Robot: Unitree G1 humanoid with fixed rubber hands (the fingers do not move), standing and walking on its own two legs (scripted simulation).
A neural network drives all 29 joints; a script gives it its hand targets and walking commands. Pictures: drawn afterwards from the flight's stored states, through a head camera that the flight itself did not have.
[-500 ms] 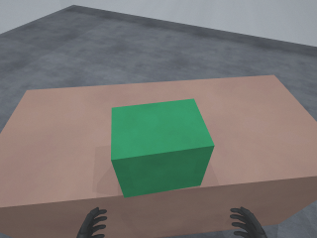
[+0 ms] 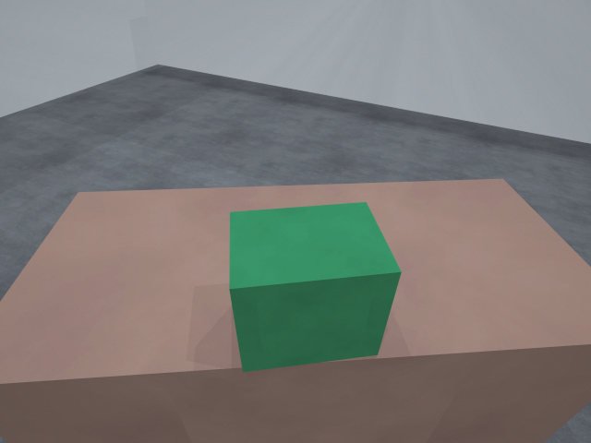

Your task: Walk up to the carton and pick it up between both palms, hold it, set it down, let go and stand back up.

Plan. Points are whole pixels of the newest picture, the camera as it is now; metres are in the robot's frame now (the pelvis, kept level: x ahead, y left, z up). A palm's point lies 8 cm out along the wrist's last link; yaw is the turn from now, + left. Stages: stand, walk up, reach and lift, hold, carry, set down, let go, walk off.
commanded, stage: stand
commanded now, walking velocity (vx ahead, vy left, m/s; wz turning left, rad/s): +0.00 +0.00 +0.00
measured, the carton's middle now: (305, 285) +0.43 +0.00 -0.02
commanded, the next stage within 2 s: none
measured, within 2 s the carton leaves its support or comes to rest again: neither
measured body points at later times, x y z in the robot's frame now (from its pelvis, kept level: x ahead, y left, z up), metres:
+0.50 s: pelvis -0.05 +0.00 +0.00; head -0.09 +0.00 +0.45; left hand -0.04 +0.27 -0.14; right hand -0.01 -0.28 -0.14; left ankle +0.02 +0.09 -0.74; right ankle +0.04 -0.16 -0.74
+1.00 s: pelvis -0.08 -0.03 -0.01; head -0.13 -0.03 +0.43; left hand -0.07 +0.25 -0.15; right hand -0.05 -0.31 -0.15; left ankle +0.02 +0.09 -0.74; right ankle -0.05 -0.14 -0.72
